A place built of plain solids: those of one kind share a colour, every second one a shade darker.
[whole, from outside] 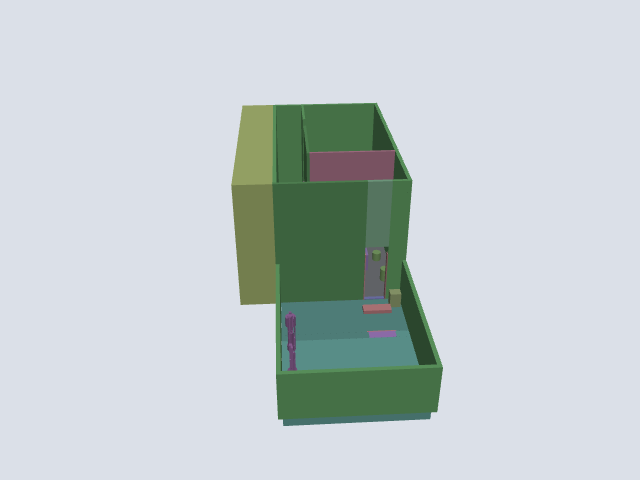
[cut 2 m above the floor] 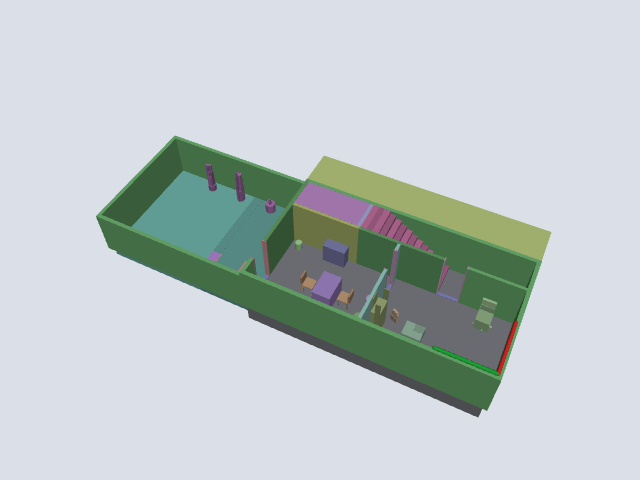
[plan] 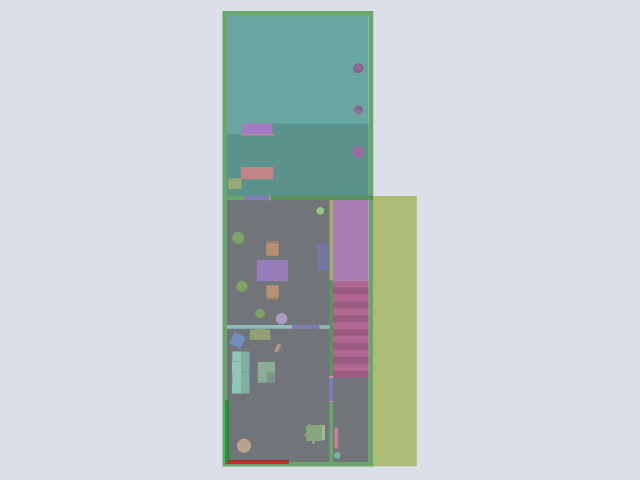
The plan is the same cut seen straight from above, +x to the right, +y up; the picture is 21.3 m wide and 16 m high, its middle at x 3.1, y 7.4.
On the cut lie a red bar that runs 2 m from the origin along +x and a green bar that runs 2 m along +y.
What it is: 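A terraced town house, two up and two down, 4.7 m between the party walls, 8.7 m deep; a hall 1.19 m wide; a stair of 15 risers of 171 mm on goings of 231 mm, 1.19 m wide, straight between the party wall and the hall's partition, arriving straight on the upper floor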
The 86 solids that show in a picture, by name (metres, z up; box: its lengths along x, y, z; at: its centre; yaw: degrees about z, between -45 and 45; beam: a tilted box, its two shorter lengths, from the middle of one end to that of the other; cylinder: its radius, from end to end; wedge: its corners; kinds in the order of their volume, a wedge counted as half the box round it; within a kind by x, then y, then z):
{
 "neighbour_1": {"box": [1.46, 9.01, 5.21], "at": [5.6, 4.37, 2.55]},
 "wall_1": {"box": [0.15, 9.03, 5.21], "at": [-0.07, 4.37, 2.55]},
 "wall_2": {"box": [0.15, 6.3, 1.85], "at": [-0.07, 11.88, 0.88]},
 "wall_3": {"box": [0.71, 0.15, 5.21], "at": [0.21, 8.81, 2.55]},
 "wall_4": {"box": [5.03, 0.15, 5.21], "at": [2.36, -0.07, 2.55]},
 "wall_5": {"box": [5.03, 0.15, 1.85], "at": [2.36, 14.96, 0.88]},
 "wall_6": {"box": [3.43, 0.15, 5.21], "at": [3.16, 8.81, 2.55]},
 "wall_7": {"box": [0.12, 2.0, 5.21], "at": [3.47, 1.0, 2.55]},
 "wall_8": {"box": [0.12, 3.2, 5.21], "at": [3.47, 4.46, 2.55]},
 "wall_9": {"box": [0.15, 9.03, 5.21], "at": [4.8, 4.37, 2.55]},
 "wall_10": {"box": [0.15, 6.3, 1.85], "at": [4.8, 11.88, 0.88]},
 "ground_1": {"box": [0.51, 0.35, 0.5], "at": [0.25, 11.11, -0.25]},
 "ground_2": {"box": [4.73, 2.06, 0.5], "at": [2.36, 9.9, -0.25]},
 "ground_3": {"box": [4.73, 3.6, 0.5], "at": [2.36, 13.08, -0.25]},
 "ground_4": {"box": [3.22, 0.35, 0.5], "at": [3.12, 11.11, -0.25]},
 "under_landing_1": {"box": [1.19, 2.67, 2.6], "at": [4.13, 7.39, 1.25]},
 "tread_1": {"box": [1.19, 0.25, 0.22], "at": [4.13, 2.94, 0.06]},
 "tread_2": {"box": [1.19, 0.25, 0.39], "at": [4.13, 3.17, 0.15]},
 "tread_3": {"box": [1.19, 0.25, 0.56], "at": [4.13, 3.4, 0.23]},
 "tread_4": {"box": [1.19, 0.25, 0.73], "at": [4.13, 3.63, 0.32]},
 "tread_5": {"box": [1.19, 0.25, 0.9], "at": [4.13, 3.86, 0.4]},
 "tread_6": {"box": [1.19, 0.25, 1.07], "at": [4.13, 4.09, 0.49]},
 "tread_7": {"box": [1.19, 0.25, 1.24], "at": [4.13, 4.32, 0.57]},
 "tread_8": {"box": [1.19, 0.25, 1.41], "at": [4.13, 4.55, 0.66]},
 "tread_9": {"box": [1.19, 0.25, 1.59], "at": [4.13, 4.78, 0.74]},
 "tread_10": {"box": [1.19, 0.25, 1.76], "at": [4.13, 5.01, 0.83]},
 "tread_11": {"box": [1.19, 0.25, 1.93], "at": [4.13, 5.24, 0.91]},
 "tread_12": {"box": [1.19, 0.25, 2.1], "at": [4.13, 5.47, 1.0]},
 "tread_13": {"box": [1.19, 0.25, 2.27], "at": [4.13, 5.71, 1.08]},
 "tread_14": {"box": [1.19, 0.25, 2.44], "at": [4.13, 5.94, 1.17]},
 "bedroom_front_wall_1": {"box": [3.47, 0.12, 2.7], "at": [1.74, 6.0, 3.81]},
 "partition_low_beyond_1": {"box": [0.12, 2.67, 2.51], "at": [3.47, 7.4, 1.2]},
 "kitchen_wall_1": {"box": [2.16, 0.12, 2.51], "at": [1.08, 4.5, 1.2]},
 "kitchen_wall_2": {"box": [0.3, 0.12, 2.51], "at": [3.26, 4.5, 1.2]},
 "kitchen_table_1": {"box": [1.05, 0.72, 0.81], "at": [1.51, 6.39, 0.35]},
 "tread_head_1": {"box": [1.19, 0.14, 2.61], "at": [4.13, 6.11, 1.25]},
 "slotfit_sofa_1": {"box": [0.3, 0.35, 0.5], "at": [0.32, 2.46, 0.2]},
 "slotfit_sofa_2": {"box": [0.3, 0.35, 0.5], "at": [0.32, 2.81, 0.2]},
 "slotfit_sofa_3": {"box": [0.3, 0.35, 0.5], "at": [0.32, 3.16, 0.2]},
 "slotfit_sofa_4": {"box": [0.3, 0.35, 0.5], "at": [0.32, 3.51, 0.2]},
 "slotfit_sofa_5": {"box": [0.28, 0.35, 0.5], "at": [0.61, 2.46, 0.2]},
 "slotfit_sofa_6": {"box": [0.28, 0.35, 0.5], "at": [0.61, 2.81, 0.2]},
 "slotfit_sofa_7": {"box": [0.28, 0.35, 0.5], "at": [0.61, 3.16, 0.2]},
 "slotfit_sofa_8": {"box": [0.28, 0.35, 0.5], "at": [0.61, 3.51, 0.2]},
 "back_wall_over_door_1": {"box": [0.91, 0.15, 2.74], "at": [1.01, 8.81, 3.79]},
 "slotfit_storage_1": {"box": [0.025, 0.18, 1.99], "at": [0.75, 4.17, 0.94]},
 "slotfit_storage_2": {"box": [0.68, 0.34, 1.42], "at": [1.1, 4.24, 0.66]},
 "slotfit_storage_3": {"box": [0.04, 0.18, 1.99], "at": [1.46, 4.17, 0.94]},
 "slotfit_kitchen_wall_table_1": {"box": [0.4, 0.89, 0.9], "at": [3.2, 6.84, 0.4]},
 "slotfit_chair_1": {"box": [0.53, 0.53, 0.54], "at": [2.9, 0.96, 0.22]},
 "slotfit_chair_2": {"box": [0.025, 0.47, 0.81], "at": [3.15, 0.96, 0.35]},
 "slotfit_chair_3": {"box": [0.1, 0.5, 1.08], "at": [3.22, 0.98, 0.49]},
 "slotfit_low_table_1": {"box": [0.29, 0.34, 0.48], "at": [1.17, 2.81, 0.19]},
 "slotfit_low_table_2": {"box": [0.58, 0.35, 0.48], "at": [1.31, 3.16, 0.19]},
 "slotfit_low_table_3": {"box": [0.29, 0.34, 0.48], "at": [1.46, 2.81, 0.19]},
 "own_plant_yard_1": {"box": [0.05, 0.07, 1.49], "at": [4.25, 11.73, 0.69]},
 "own_plant_yard_2": {"cylinder": 0.17, "from": [4.37, 13.13, -0.05], "to": [4.37, 13.13, 0.26]},
 "own_plant_yard_3": {"box": [0.07, 0.12, 1.38], "at": [4.37, 13.23, 0.64]},
 "own_plant_yard_4": {"cylinder": 0.2, "from": [4.38, 10.33, -0.05], "to": [4.38, 10.33, 0.4]},
 "own_plant_yard_5": {"cylinder": 0.09, "from": [4.38, 11.79, -0.05], "to": [4.38, 11.79, 0.8]},
 "own_plant_yard_6": {"box": [0.15, 0.1, 1.07], "at": [4.39, 13.06, 0.48]},
 "own_plant_yard_7": {"box": [0.12, 0.07, 1.49], "at": [4.43, 11.78, 0.69]},
 "clutter_kitchen_1": {"cylinder": 0.2, "from": [0.37, 7.47, -0.05], "to": [0.37, 7.47, 0.54]},
 "clutter_kitchen_2": {"cylinder": 0.18, "from": [0.5, 5.86, -0.05], "to": [0.5, 5.86, 0.36]},
 "clutter_kitchen_3": {"cylinder": 0.16, "from": [1.1, 4.95, -0.05], "to": [1.1, 4.95, 0.28]},
 "yard_feature_fill_1": {"box": [1.0, 0.35, 0.3], "at": [1.01, 11.11, -0.15]},
 "own_bin_1": {"box": [0.43, 0.37, 0.66], "at": [0.27, 9.28, 0.28]},
 "yard_step_1": {"box": [1.09, 0.41, 0.2], "at": [1.01, 9.63, 0.05]},
 "box_cardboard_1": {"box": [0.42, 0.42, 0.45], "at": [0.35, 4.05, 0.17], "yaw": -26.8},
 "own_basket_passage_1": {"cylinder": 0.19, "from": [1.82, 4.78, -0.05], "to": [1.82, 4.78, 0.52]},
 "clutter_front_1": {"cylinder": 0.23, "from": [0.57, 0.54, -0.05], "to": [0.57, 0.54, 0.3]},
 "radiator_1": {"box": [0.14, 0.7, 0.6], "at": [3.64, 0.8, 0.42]},
 "side_chair_1": {"box": [0.38, 0.08, 0.38], "at": [1.51, 5.45, 0.65]},
 "side_chair_2": {"box": [0.42, 0.42, 0.04], "at": [1.51, 5.69, 0.43]},
 "side_chair_3": {"box": [0.42, 0.42, 0.04], "at": [1.51, 7.09, 0.43]},
 "side_chair_4": {"box": [0.38, 0.08, 0.38], "at": [1.51, 7.33, 0.65]},
 "doorframe_back_1": {"box": [0.041, 0.19, 2.15], "at": [0.58, 8.81, 1.02]},
 "doorframe_back_2": {"box": [0.041, 0.19, 2.15], "at": [1.43, 8.81, 1.02]},
 "doorframe_front_room_1": {"box": [0.16, 0.043, 2.15], "at": [3.47, 2.02, 1.02]},
 "doorframe_front_room_2": {"box": [0.16, 0.043, 2.15], "at": [3.47, 2.84, 1.02]},
 "threshold_1": {"box": [0.89, 0.16, 0.08], "at": [1.01, 8.81, -0.01]},
 "threshold_2": {"box": [0.95, 0.13, 0.07], "at": [2.64, 4.5, -0.01]},
 "threshold_3": {"box": [0.13, 0.86, 0.07], "at": [3.47, 2.43, -0.01]},
 "own_bin_waste_kitchen_1": {"cylinder": 0.13, "from": [3.11, 8.37, -0.05], "to": [3.11, 8.37, 0.35]},
 "yard_feature_wall_1": {"box": [1.1, 0.05, 0.3], "at": [1.01, 10.91, -0.15]},
 "doorframe_kitchen_1": {"box": [0.044, 0.16, 2.15], "at": [3.09, 4.5, 1.02]}
}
